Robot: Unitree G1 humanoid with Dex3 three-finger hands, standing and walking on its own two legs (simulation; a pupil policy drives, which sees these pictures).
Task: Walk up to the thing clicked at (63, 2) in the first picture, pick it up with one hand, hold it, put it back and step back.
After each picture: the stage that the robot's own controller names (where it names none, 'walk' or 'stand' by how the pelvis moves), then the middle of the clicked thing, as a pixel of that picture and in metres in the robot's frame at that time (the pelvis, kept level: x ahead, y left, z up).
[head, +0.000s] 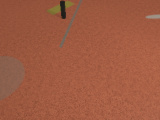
stand; (63, 10) +1.99 +0.26 -0.66
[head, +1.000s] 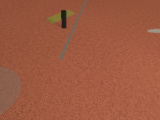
walk; (63, 19) +1.84 +0.19 -0.64
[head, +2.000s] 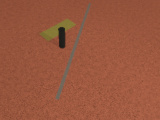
walk; (62, 38) +1.26 +0.14 -0.65
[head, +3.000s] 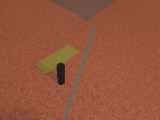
walk; (61, 74) +0.82 +0.14 -0.65
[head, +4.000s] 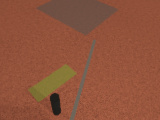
walk; (55, 104) +0.57 +0.16 -0.65
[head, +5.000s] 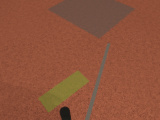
stand; (66, 118) +0.44 +0.13 -0.63
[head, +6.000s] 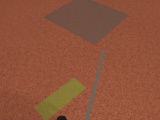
stand; out of the picture +0.41 +0.15 -0.65
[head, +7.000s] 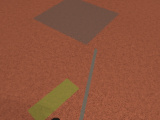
stand; out of the picture +0.40 +0.19 -0.65
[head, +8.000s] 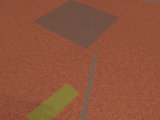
stand; out of the picture +0.36 +0.19 -0.66
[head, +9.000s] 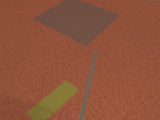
stand; out of the picture +0.38 +0.19 -0.66
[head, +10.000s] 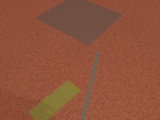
stand; out of the picture +0.37 +0.18 -0.66
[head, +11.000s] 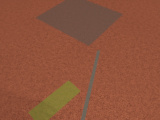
go down; out of the picture +0.36 +0.18 -0.66
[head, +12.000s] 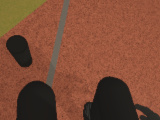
go down; (21, 54) +0.45 +0.21 -0.27
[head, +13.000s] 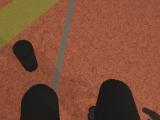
approach; (27, 58) +0.45 +0.20 -0.27
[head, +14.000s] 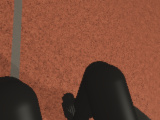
close in; out of the picture +0.45 +0.25 -0.17
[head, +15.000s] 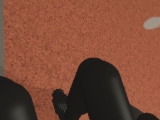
close; out of the picture +0.44 +0.27 -0.16
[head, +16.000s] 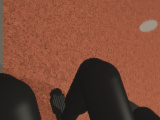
lift; out of the picture +0.41 +0.26 -0.17
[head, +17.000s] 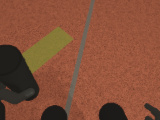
lift; (19, 79) +0.33 +0.19 +0.03
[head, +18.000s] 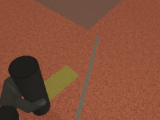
hold; (34, 90) +0.30 +0.16 +0.04
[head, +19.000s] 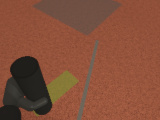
hold; (35, 90) +0.31 +0.16 +0.04
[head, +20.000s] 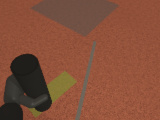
crouch; (35, 87) +0.32 +0.16 +0.04
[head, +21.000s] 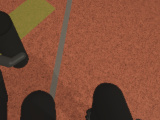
crouch; (10, 46) +0.45 +0.20 -0.05
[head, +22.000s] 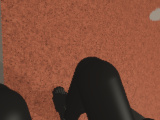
lower; out of the picture +0.45 +0.27 -0.17
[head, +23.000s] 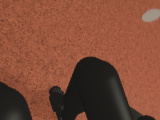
lower; out of the picture +0.45 +0.28 -0.17
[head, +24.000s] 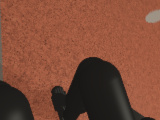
lower; out of the picture +0.45 +0.28 -0.17
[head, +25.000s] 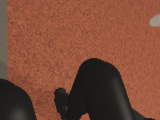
lower; out of the picture +0.45 +0.26 -0.16
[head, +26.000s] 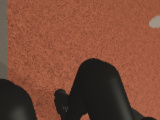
loosen; out of the picture +0.44 +0.23 -0.15
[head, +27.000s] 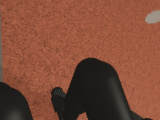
withdraw; out of the picture +0.45 +0.25 -0.18
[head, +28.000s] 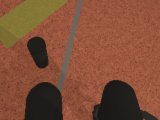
walk; (39, 55) +0.47 +0.19 -0.28
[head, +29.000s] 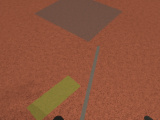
stand; out of the picture +0.39 +0.15 -0.59
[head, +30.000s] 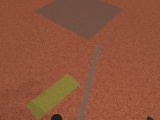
stand; out of the picture +0.40 +0.16 -0.60
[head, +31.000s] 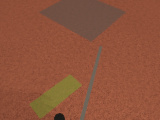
stand; out of the picture +0.40 +0.15 -0.63
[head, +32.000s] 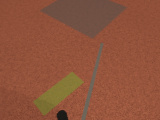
walk; out of the picture +0.42 +0.15 -0.65
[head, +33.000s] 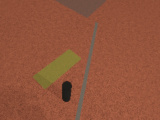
walk; (66, 92) +0.55 +0.06 -0.64
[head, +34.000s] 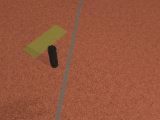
walk; (53, 57) +0.82 +0.23 -0.63
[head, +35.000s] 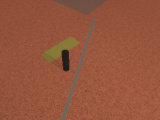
stand; (65, 60) +1.01 +0.16 -0.64
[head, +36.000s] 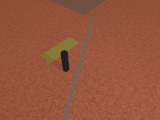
stand; (65, 61) +1.02 +0.16 -0.66
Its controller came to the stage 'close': yes
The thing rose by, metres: 0.69
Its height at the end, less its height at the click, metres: +0.00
